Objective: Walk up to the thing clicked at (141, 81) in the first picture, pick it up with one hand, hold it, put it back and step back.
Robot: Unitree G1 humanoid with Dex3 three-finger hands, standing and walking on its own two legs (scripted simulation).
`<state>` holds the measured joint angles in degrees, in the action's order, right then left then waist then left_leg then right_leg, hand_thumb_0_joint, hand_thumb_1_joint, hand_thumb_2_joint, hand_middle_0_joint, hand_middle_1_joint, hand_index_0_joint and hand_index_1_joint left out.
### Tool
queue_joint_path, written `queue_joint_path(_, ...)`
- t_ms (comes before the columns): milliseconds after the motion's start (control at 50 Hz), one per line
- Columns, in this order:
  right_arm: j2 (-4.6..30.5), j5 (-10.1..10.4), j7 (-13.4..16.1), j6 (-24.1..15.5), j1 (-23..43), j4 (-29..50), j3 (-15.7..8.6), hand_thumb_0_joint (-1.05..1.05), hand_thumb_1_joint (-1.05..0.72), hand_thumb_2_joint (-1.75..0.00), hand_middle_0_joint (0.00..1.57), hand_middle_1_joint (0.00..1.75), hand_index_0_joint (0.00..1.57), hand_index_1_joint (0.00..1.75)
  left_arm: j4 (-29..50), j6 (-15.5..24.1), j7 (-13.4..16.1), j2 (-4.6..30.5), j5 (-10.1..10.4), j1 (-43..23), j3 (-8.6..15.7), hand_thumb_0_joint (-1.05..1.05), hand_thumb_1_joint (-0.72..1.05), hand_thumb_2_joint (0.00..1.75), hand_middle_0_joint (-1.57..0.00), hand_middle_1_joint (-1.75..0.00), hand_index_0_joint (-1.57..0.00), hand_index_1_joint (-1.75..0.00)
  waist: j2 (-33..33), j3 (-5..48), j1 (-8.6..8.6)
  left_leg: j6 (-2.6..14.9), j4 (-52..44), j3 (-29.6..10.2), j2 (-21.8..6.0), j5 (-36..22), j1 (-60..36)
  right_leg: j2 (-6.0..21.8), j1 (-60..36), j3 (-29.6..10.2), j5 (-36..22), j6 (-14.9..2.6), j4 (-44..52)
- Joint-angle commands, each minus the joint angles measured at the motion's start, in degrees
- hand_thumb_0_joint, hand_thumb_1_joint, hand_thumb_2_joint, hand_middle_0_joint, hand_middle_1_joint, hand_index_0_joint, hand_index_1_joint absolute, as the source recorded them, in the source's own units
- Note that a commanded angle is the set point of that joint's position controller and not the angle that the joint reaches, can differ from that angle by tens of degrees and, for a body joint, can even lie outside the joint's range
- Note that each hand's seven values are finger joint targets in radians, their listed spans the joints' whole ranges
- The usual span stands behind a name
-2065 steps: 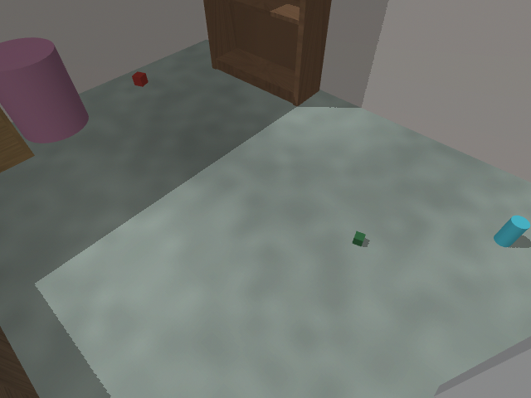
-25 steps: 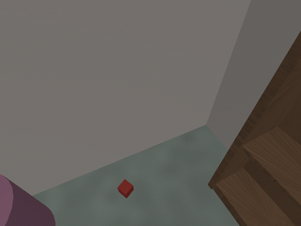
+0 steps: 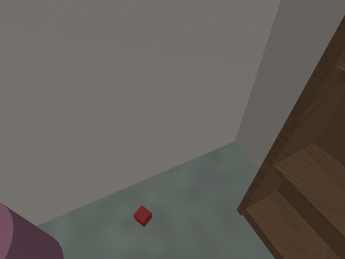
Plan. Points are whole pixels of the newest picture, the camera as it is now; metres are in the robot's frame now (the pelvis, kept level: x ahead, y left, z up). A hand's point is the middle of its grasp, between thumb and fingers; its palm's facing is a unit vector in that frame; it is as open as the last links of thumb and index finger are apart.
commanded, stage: stand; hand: left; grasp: from above
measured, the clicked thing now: (143, 216) +0.47 +0.22 -0.75
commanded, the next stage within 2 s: step back in 1.28 s
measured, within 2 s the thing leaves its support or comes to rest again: neither
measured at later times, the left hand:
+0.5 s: hand out of the picture +0.09 +0.24 -0.16, palm faces +0.01 -0.94 -0.34, open 7.4 cm
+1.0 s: hand out of the picture +0.08 +0.24 -0.16, palm faces +0.00 -0.94 -0.33, open 7.4 cm
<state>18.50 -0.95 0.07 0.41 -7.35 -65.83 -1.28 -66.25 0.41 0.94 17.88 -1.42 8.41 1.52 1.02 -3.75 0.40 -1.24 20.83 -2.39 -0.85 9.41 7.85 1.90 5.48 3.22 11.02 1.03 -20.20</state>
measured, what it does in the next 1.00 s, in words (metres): stands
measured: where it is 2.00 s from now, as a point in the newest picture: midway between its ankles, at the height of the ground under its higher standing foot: outside the picture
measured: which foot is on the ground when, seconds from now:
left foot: down 0.00-1.00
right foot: down 0.00-1.00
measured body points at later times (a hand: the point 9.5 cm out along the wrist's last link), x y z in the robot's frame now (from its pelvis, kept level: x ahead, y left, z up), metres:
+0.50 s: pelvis +0.02 -0.01 +0.00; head +0.02 -0.01 +0.45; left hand +0.09 +0.29 -0.13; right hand +0.09 -0.30 -0.14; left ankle +0.03 +0.13 -0.75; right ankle +0.00 -0.13 -0.75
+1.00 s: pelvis +0.02 -0.01 +0.00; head +0.03 -0.01 +0.45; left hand +0.08 +0.29 -0.13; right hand +0.08 -0.30 -0.14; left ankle +0.03 +0.13 -0.75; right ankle +0.00 -0.13 -0.75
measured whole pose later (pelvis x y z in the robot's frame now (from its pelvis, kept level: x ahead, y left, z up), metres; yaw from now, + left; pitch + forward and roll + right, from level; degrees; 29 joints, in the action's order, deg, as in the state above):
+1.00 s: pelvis +0.02 -0.01 +0.00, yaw +0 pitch -2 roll +0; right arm 19.1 -0.7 -0.1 0.0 -6.2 -66.0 -0.4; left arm -66.2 0.6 0.3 18.6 -1.0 6.6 1.6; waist 0.3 -3.5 0.1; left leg -1.7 18.7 -2.3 -1.4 9.6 6.8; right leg 1.4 4.5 3.2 11.2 0.6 -18.2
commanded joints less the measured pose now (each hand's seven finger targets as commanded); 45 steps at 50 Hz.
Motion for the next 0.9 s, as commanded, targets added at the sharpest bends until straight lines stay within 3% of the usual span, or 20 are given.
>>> queue_joint_path(0,10.59,-0.25,0.96,-1.45,2.71,3.49,-1.59,0.00,-0.90,-0.90,0.20,0.30,0.20,0.30,3.02,1.04,0.75,12.20,0.17,-2.47,2.20,0.00,0.90,0.90,-0.20,-0.30,-0.20,-0.30,-1.03,2.28,0.12,2.38,-3.94,-4.80,-4.97,-1.52,0.83,5.77,0.63,-5.78,-0.93,-1.40,5.01)
queue_joint_path(140,11.02,-0.14,1.10,-1.58,2.65,3.36,-1.39,0.00,-0.90,-0.90,0.20,0.30,0.20,0.30,2.96,1.22,0.66,12.13,0.30,-3.03,2.28,0.00,0.90,0.90,-0.20,-0.30,-0.20,-0.30,-1.07,3.91,0.02,2.21,-3.29,-4.28,-5.33,-6.68,-0.71,5.84,-0.62,-5.66,-5.96,-1.29,4.91)
queue_joint_path(340,11.44,-0.05,1.15,-1.74,3.58,3.15,-1.12,0.00,-0.90,-0.90,0.20,0.30,0.20,0.30,2.86,1.12,0.44,12.11,0.39,-3.48,2.28,0.00,0.90,0.90,-0.20,-0.30,-0.20,-0.30,-0.02,3.74,0.35,2.04,-3.70,-4.22,-5.68,-7.25,-0.83,5.64,-1.07,-5.32,-5.75,-1.25,5.17)
queue_joint_path(460,11.70,0.01,1.26,-1.81,3.32,3.17,-1.05,0.00,-0.90,-0.90,0.20,0.30,0.20,0.30,3.22,1.20,0.46,12.32,0.50,-4.44,2.45,0.00,0.90,0.90,-0.20,-0.30,-0.20,-0.30,-0.31,5.86,0.01,2.21,-3.08,-3.77,-6.03,-11.87,-1.69,6.19,-3.10,-5.25,-11.52,-1.29,4.23)
queue_joint_path(620,11.83,0.04,1.15,-1.89,3.98,3.30,-1.00,0.00,-0.90,-0.90,0.20,0.30,0.20,0.30,3.48,1.18,0.35,12.33,0.51,-4.57,2.23,0.00,0.90,0.90,-0.20,-0.30,-0.20,-0.30,-0.45,4.85,0.03,1.98,-3.61,-3.82,-6.18,-11.22,-2.20,5.80,-1.74,-4.92,-9.50,-1.29,4.71)
queue_joint_path(760,11.91,0.00,0.92,-1.67,3.93,3.37,-1.19,0.00,-0.90,-0.90,0.20,0.30,0.20,0.30,3.37,1.20,0.17,12.79,0.39,-4.34,2.27,0.00,0.90,0.90,-0.20,-0.30,-0.20,-0.30,-1.06,3.22,-0.15,2.00,-5.03,-4.02,-5.75,-5.14,-0.33,5.70,-0.91,-5.21,-3.68,-1.45,5.91)
queue_joint_path(880,11.91,0.06,0.77,-1.81,3.78,3.37,-1.17,0.00,-0.90,-0.90,0.20,0.30,0.20,0.30,3.48,1.34,0.06,12.88,0.50,-4.25,2.17,0.00,0.90,0.90,-0.20,-0.30,-0.20,-0.30,-0.67,3.50,-0.15,1.96,-4.92,-4.15,-5.82,-5.87,-0.59,5.77,-0.77,-5.25,-3.87,-1.57,5.82)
